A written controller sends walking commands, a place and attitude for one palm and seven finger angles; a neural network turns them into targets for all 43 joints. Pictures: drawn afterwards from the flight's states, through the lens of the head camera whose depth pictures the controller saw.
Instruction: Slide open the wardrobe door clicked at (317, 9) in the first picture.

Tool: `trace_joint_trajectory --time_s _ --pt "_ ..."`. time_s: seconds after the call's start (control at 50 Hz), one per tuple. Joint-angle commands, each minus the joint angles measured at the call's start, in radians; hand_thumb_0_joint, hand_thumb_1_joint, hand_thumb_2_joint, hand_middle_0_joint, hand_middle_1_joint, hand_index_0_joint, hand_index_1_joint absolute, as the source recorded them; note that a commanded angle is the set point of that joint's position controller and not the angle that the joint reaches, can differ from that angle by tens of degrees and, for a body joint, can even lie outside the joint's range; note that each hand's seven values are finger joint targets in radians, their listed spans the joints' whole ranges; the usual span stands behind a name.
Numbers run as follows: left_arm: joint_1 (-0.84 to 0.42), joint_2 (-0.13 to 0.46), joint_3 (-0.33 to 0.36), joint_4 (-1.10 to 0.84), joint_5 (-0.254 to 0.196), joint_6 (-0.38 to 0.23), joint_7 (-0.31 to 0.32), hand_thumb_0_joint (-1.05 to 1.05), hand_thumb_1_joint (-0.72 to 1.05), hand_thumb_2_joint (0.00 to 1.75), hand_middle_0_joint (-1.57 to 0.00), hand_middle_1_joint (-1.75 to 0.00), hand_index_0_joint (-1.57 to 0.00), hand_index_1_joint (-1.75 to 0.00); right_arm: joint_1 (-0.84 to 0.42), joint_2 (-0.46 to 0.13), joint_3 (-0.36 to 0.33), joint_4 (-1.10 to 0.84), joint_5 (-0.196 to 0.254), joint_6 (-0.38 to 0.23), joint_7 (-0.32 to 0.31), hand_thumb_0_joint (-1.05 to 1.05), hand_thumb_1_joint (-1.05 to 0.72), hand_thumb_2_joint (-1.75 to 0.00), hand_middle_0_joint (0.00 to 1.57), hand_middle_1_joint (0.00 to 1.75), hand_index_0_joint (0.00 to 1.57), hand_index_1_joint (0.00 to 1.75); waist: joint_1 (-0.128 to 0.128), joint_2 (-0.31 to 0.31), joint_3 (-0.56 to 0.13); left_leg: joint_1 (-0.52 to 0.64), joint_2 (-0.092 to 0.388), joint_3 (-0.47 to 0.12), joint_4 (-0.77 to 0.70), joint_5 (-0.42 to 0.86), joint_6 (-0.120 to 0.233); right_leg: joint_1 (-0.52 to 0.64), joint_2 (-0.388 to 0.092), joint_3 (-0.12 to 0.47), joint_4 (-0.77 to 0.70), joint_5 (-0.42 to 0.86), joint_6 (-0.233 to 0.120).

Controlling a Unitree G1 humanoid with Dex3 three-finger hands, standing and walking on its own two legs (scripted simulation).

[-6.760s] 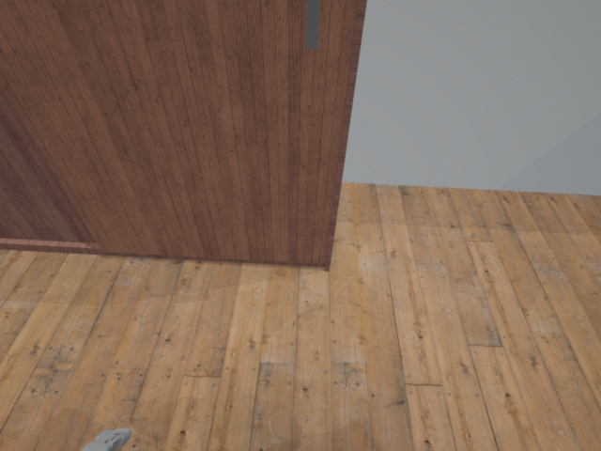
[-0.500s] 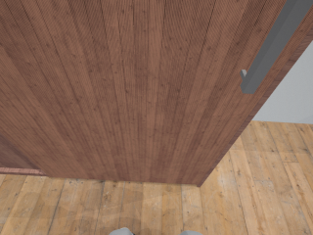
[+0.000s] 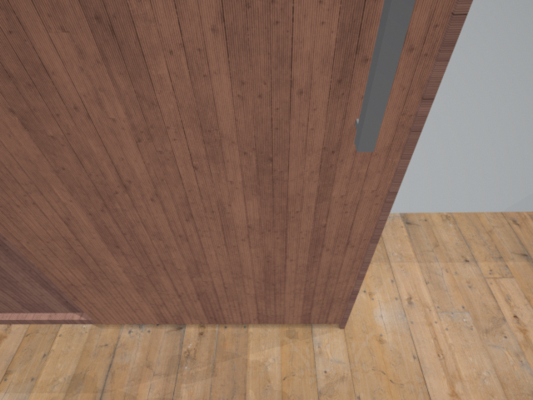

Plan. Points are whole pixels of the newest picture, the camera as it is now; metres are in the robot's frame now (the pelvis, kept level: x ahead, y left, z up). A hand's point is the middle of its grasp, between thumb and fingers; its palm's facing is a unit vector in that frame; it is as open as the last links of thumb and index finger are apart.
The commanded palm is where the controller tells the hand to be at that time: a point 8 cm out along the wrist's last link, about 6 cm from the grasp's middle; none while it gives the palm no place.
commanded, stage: come to a stop and stand still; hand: right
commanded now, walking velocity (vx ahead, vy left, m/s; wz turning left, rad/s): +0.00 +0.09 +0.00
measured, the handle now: (377, 65) +0.49 -0.14 +0.27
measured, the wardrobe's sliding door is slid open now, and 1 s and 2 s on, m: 0.00 0.00 0.00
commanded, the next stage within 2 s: look again from close up in 1.86 s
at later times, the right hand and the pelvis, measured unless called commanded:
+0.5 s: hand out of the picture +0.05 -0.14 -0.19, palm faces +0.02 +0.98 -0.20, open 7.3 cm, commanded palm none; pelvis +0.02 +0.03 -0.01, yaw +1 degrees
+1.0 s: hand out of the picture -0.03 -0.20 -0.18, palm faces -0.07 +0.98 -0.20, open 7.4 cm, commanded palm none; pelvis -0.03 -0.02 +0.00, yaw +5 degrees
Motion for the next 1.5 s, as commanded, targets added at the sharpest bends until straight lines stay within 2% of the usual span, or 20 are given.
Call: trace_joint_trajectory --time_s 0.0,0.06,0.1,0.12,0.16,0.2,0.28,0.34,0.42,0.56,0.74,0.78,0.86,0.92,1.1,1.14,1.16,1.28,1.34,1.48 --pt "0.083 0.142 0.031 -0.012 0.009 -0.025 0.017 0.00 0.90 0.90 -0.20 -0.30 -0.20 -0.30 -0.077 -0.007 0.016 -0.074 0.014 -0.028 -0.004 0.00 -0.90 -0.90 0.20 0.30 0.20 0.30 0.063 -0.181 0.064 -0.031 0.018 0.001 -0.200 -0.103 -0.001 0.079 -0.283 0.260 -0.168 0.080 -0.146" --pt "0.082 0.148 0.028 0.011 0.000 -0.022 0.020 0.00 0.90 0.90 -0.20 -0.30 -0.20 -0.30 0.004 0.008 0.017 -0.033 0.023 -0.040 -0.011 0.00 -0.90 -0.90 0.20 0.30 0.20 0.30 0.017 -0.139 0.002 0.189 0.002 0.011 -0.478 0.043 0.002 0.038 -0.252 0.216 -0.052 0.243 -0.110" --pt "0.079 0.090 0.016 0.025 -0.020 -0.031 0.013 0.00 0.90 0.90 -0.20 -0.30 -0.20 -0.30 0.065 -0.037 0.015 0.006 0.021 -0.053 -0.024 0.00 -0.90 -0.90 0.20 0.30 0.20 0.30 -0.001 -0.020 -0.051 0.426 0.108 -0.104 -0.581 0.227 0.019 -0.116 -0.156 0.100 0.049 0.076 -0.017" --pt "-0.046 0.120 0.015 -0.060 -0.007 -0.021 0.006 0.00 0.90 0.90 -0.20 -0.30 -0.20 -0.30 0.085 -0.172 0.031 -0.028 0.013 -0.060 -0.030 0.00 -0.90 -0.90 0.20 0.30 0.20 0.30 0.004 -0.016 0.150 0.165 0.075 -0.143 -0.599 0.069 0.060 -0.059 -0.062 0.091 0.061 -0.089 0.015" --pt "0.018 0.090 0.027 -0.060 0.007 -0.020 0.003 0.00 0.90 0.90 -0.20 -0.30 -0.20 -0.30 0.031 -0.088 0.025 -0.044 0.013 -0.053 -0.035 0.00 -0.90 -0.90 0.20 0.30 0.20 0.30 0.029 0.074 0.020 0.122 0.131 -0.180 -0.591 -0.146 0.089 -0.118 -0.063 0.048 0.168 -0.160 0.017" --pt "0.033 0.070 0.023 -0.050 0.000 -0.012 0.002 0.00 0.90 0.90 -0.20 -0.30 -0.20 -0.30 0.030 -0.084 0.024 -0.069 0.016 -0.064 -0.043 0.00 -0.90 -0.90 0.20 0.30 0.20 0.30 0.025 0.154 0.049 0.144 0.176 -0.259 -0.654 -0.076 0.115 -0.173 -0.051 0.043 0.267 -0.109 0.018" --pt "0.023 0.047 0.018 -0.051 -0.014 -0.025 0.008 0.00 0.90 0.90 -0.20 -0.30 -0.20 -0.30 0.060 -0.090 0.015 -0.067 0.016 -0.087 -0.056 0.00 -0.90 -0.90 0.20 0.30 0.20 0.30 0.021 0.002 -0.007 0.335 0.206 -0.222 -0.513 0.683 0.138 -0.230 -0.061 0.042 0.300 -0.145 0.020" --pt "0.034 0.041 0.015 -0.038 -0.019 -0.023 0.015 0.00 0.90 0.90 -0.20 -0.30 -0.20 -0.30 0.077 -0.087 0.021 -0.066 0.016 -0.082 -0.063 0.00 -0.90 -0.90 0.20 0.30 0.20 0.30 0.024 0.020 0.019 0.345 0.181 -0.172 -0.457 0.932 0.103 -0.176 -0.052 0.024 0.225 -0.090 0.018" --pt "0.048 0.061 0.019 -0.021 -0.020 -0.018 0.024 0.00 0.90 0.90 -0.20 -0.30 -0.20 -0.30 0.095 -0.086 0.021 -0.071 0.019 -0.071 -0.066 0.00 -0.90 -0.90 0.20 0.30 0.20 0.30 0.026 -0.021 0.035 0.292 0.116 -0.125 -0.437 0.900 0.029 -0.051 -0.073 0.023 0.153 0.173 0.008" --pt "-0.020 0.121 0.031 -0.038 -0.017 -0.019 0.023 0.00 0.90 0.90 -0.20 -0.30 -0.20 -0.30 0.079 -0.085 0.023 -0.089 0.018 -0.058 -0.059 0.00 -0.90 -0.90 0.20 0.30 0.20 0.30 0.027 -0.064 0.015 0.234 0.086 -0.102 -0.455 0.609 0.044 0.051 -0.117 0.064 0.119 0.330 -0.001" --pt "-0.078 0.150 0.019 -0.043 -0.015 -0.023 0.008 0.00 0.90 0.90 -0.20 -0.30 -0.20 -0.30 0.051 -0.083 0.036 -0.088 0.016 -0.047 -0.048 0.00 -0.90 -0.90 0.20 0.30 0.20 0.30 0.018 -0.069 0.094 0.188 0.068 -0.106 -0.534 0.196 0.036 -0.014 -0.121 0.115 -0.012 0.069 -0.017" --pt "-0.061 0.148 0.018 -0.032 -0.010 -0.017 0.006 0.00 0.90 0.90 -0.20 -0.30 -0.20 -0.30 0.062 -0.063 0.041 -0.076 0.013 -0.036 -0.041 0.00 -0.90 -0.90 0.20 0.30 0.20 0.30 0.024 -0.077 0.120 0.160 0.046 -0.080 -0.523 0.043 0.030 -0.042 -0.137 0.149 -0.081 -0.171 -0.022" --pt "-0.022 0.222 0.048 -0.035 -0.003 -0.003 0.013 0.00 0.90 0.90 -0.20 -0.30 -0.20 -0.30 0.069 -0.050 0.032 -0.092 -0.004 -0.011 -0.022 0.00 -0.90 -0.90 0.20 0.30 0.20 0.30 0.031 -0.160 0.150 0.081 -0.007 0.025 -0.301 -0.068 0.015 -0.101 -0.285 0.329 -0.253 -0.504 -0.095" --pt "0.020 0.229 0.054 -0.031 0.001 -0.010 0.021 0.00 0.90 0.90 -0.20 -0.30 -0.20 -0.30 0.043 -0.047 0.023 -0.113 -0.005 -0.003 -0.008 0.00 -0.90 -0.90 0.20 0.30 0.20 0.30 0.043 -0.101 0.128 -0.042 0.030 -0.022 -0.123 -0.116 0.024 -0.027 -0.352 0.404 -0.260 -0.424 -0.158" --pt "0.031 0.160 0.040 0.019 -0.006 -0.007 0.019 0.00 0.90 0.90 -0.20 -0.30 -0.20 -0.30 0.152 -0.002 0.016 -0.056 0.009 -0.015 -0.010 0.00 -0.90 -0.90 0.20 0.30 0.20 0.30 -0.006 -0.092 0.103 0.320 0.017 0.029 -0.507 0.061 0.013 -0.216 -0.198 0.135 -0.095 -0.328 -0.046" --pt "0.027 0.067 0.015 0.002 -0.018 -0.002 0.008 0.00 0.90 0.90 -0.20 -0.30 -0.20 -0.30 0.179 -0.086 0.006 -0.045 0.012 -0.032 -0.031 0.00 -0.90 -0.90 0.20 0.30 0.20 0.30 -0.016 0.147 0.135 0.315 0.231 -0.281 -0.713 -0.238 0.101 -0.346 -0.042 -0.027 0.168 -0.301 0.023" --pt "0.003 0.063 0.017 -0.013 -0.016 0.005 0.003 0.00 0.90 0.90 -0.20 -0.30 -0.20 -0.30 0.164 -0.120 -0.001 -0.051 0.019 -0.034 -0.037 0.00 -0.90 -0.90 0.20 0.30 0.20 0.30 -0.012 0.152 0.126 0.216 0.329 -0.379 -0.803 -0.336 0.158 -0.297 -0.053 -0.029 0.285 -0.278 0.029" --pt "0.125 0.010 0.007 0.061 -0.017 -0.004 -0.003 0.00 0.90 0.90 -0.20 -0.30 -0.20 -0.30 0.017 -0.059 0.018 -0.053 0.022 -0.052 -0.041 0.00 -0.90 -0.90 0.20 0.30 0.20 0.30 0.063 0.036 0.128 0.071 0.190 -0.114 -0.655 0.017 0.128 -0.060 -0.078 -0.011 0.172 -0.077 0.038" --pt "0.139 0.055 0.005 0.074 -0.016 -0.033 0.010 0.00 0.90 0.90 -0.20 -0.30 -0.20 -0.30 0.062 -0.007 0.032 -0.038 0.031 -0.049 -0.037 0.00 -0.90 -0.90 0.20 0.30 0.20 0.30 0.030 -0.133 0.107 0.113 0.079 -0.033 -0.516 0.156 0.041 -0.009 -0.142 0.095 -0.010 0.128 0.016" --pt "0.072 0.052 0.005 0.083 -0.025 -0.040 0.019 0.00 0.90 0.90 -0.20 -0.30 -0.20 -0.30 0.104 -0.001 0.039 0.020 0.027 -0.055 -0.046 0.00 -0.90 -0.90 0.20 0.30 0.20 0.30 0.007 -0.110 0.064 0.269 0.095 -0.014 -0.521 0.341 0.012 -0.008 -0.139 0.074 0.006 0.313 0.005"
